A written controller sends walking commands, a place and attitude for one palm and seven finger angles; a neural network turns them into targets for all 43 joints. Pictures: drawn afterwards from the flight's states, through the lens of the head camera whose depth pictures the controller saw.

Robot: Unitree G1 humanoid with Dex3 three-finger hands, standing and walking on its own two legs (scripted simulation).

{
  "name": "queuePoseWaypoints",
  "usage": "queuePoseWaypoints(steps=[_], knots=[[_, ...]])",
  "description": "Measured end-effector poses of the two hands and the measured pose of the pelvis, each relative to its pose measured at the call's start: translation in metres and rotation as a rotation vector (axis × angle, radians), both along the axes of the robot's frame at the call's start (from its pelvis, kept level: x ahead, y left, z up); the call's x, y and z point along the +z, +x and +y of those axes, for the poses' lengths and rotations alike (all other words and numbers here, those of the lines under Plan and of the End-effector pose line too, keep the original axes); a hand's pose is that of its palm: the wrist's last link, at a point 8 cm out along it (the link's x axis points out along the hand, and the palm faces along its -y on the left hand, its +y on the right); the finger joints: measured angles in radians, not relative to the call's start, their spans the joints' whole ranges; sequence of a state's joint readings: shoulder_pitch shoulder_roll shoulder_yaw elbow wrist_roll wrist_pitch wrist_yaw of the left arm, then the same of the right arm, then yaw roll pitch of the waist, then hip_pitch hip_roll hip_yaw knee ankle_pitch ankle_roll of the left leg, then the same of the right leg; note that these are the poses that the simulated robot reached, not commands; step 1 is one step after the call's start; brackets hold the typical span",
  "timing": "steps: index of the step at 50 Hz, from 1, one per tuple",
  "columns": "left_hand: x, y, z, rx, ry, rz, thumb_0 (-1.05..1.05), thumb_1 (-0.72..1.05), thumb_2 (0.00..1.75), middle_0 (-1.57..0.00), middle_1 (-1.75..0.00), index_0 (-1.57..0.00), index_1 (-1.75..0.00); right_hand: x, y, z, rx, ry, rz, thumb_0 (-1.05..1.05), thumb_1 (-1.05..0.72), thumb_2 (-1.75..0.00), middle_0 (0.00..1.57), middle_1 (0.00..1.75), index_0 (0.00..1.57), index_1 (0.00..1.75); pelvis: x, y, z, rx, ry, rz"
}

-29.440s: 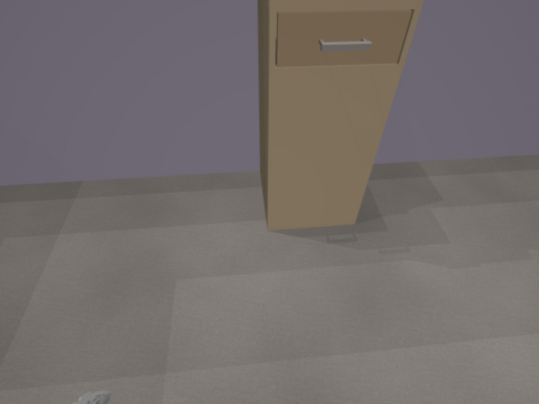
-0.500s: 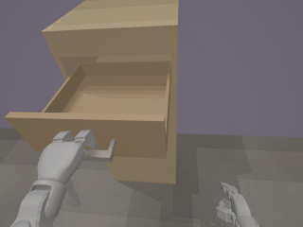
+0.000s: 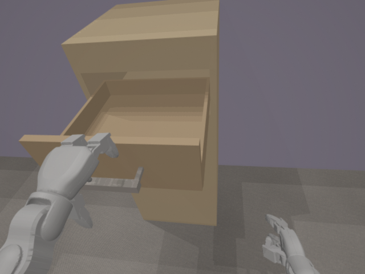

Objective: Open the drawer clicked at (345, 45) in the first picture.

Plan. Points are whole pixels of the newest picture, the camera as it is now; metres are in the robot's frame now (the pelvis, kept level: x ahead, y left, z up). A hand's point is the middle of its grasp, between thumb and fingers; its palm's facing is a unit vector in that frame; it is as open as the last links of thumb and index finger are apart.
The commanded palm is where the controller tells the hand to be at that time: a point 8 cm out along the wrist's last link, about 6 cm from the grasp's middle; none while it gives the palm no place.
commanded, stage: lift the hand off the handle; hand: left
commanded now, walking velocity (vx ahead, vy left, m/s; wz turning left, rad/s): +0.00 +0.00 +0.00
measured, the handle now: (109, 177) +0.26 +0.21 +0.11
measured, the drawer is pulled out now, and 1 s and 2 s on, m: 0.30 0.30 0.30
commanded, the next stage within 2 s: draw the hand back to the body in 0.62 s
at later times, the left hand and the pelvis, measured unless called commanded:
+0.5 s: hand (82, 140) +0.25 +0.21 +0.24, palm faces +0.26 -0.05 -0.97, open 13.8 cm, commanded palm +0.19 +0.22 +0.31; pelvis +0.00 +0.00 +0.00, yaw -1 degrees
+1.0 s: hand (57, 132) +0.24 +0.24 +0.26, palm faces +0.33 -0.02 -0.94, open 13.8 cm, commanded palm +0.18 +0.24 +0.31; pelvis -0.01 +0.01 +0.00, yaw +0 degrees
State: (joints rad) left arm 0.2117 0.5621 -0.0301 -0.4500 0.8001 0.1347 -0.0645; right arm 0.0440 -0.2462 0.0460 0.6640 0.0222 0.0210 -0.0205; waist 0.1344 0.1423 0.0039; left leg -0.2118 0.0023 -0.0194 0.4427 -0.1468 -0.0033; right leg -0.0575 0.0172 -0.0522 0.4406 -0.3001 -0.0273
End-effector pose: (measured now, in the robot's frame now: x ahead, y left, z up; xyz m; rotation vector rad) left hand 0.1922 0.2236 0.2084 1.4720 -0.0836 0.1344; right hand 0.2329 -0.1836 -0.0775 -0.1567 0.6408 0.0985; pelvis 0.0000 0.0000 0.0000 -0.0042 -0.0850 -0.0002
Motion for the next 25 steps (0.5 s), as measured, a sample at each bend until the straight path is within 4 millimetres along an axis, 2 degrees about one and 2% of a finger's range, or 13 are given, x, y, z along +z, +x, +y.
queuePoseWaypoints(steps=[6, 12, 16, 21, 25], knots=[[0.028, -0.001, -0.002, -0.008, 0.026, -0.088, 0.0, -0.49, 0.3, -0.43, -1.26, -0.38, -1.23, 0.001, 0.004, 0.004, 0.017, 0.015, -0.006, 0.02, -0.9, -0.9, 0.2, 0.3, 0.2, 0.3, 0.0, 0.0, 0.0, 0.001, 0.001, 0.0], [0.059, 0.007, 0.01, 0.052, 0.033, -0.157, 0.0, -0.5, 0.3, -0.37, -1.23, -0.35, -1.22, 0.005, 0.007, 0.006, 0.024, 0.036, -0.008, 0.02, -0.9, -0.9, 0.2, 0.3, 0.2, 0.3, 0.0, -0.001, 0.0, 0.0, 0.004, 0.003], [0.064, 0.014, 0.011, 0.063, -0.004, -0.134, 0.0, -0.5, 0.3, -0.34, -1.22, -0.33, -1.21, 0.008, 0.009, 0.005, 0.018, 0.045, -0.022, 0.02, -0.9, -0.9, 0.2, 0.3, 0.2, 0.3, 0.0, -0.002, 0.001, -0.003, 0.006, 0.008], [0.062, 0.019, -0.003, -0.001, 0.003, -0.097, 0.0, -0.5, 0.3, -0.33, -1.21, -0.32, -1.21, 0.01, 0.01, 0.002, 0.014, 0.031, -0.032, 0.02, -0.9, -0.9, 0.2, 0.3, 0.2, 0.3, -0.001, -0.002, 0.002, -0.006, 0.006, 0.012], [0.074, 0.021, -0.008, -0.036, 0.052, -0.121, 0.0, -0.5, 0.3, -0.32, -1.21, -0.33, -1.21, 0.01, 0.01, 0.001, 0.016, 0.024, -0.025, 0.02, -0.9, -0.9, 0.2, 0.3, 0.2, 0.3, -0.001, -0.002, 0.003, -0.009, 0.005, 0.016]])
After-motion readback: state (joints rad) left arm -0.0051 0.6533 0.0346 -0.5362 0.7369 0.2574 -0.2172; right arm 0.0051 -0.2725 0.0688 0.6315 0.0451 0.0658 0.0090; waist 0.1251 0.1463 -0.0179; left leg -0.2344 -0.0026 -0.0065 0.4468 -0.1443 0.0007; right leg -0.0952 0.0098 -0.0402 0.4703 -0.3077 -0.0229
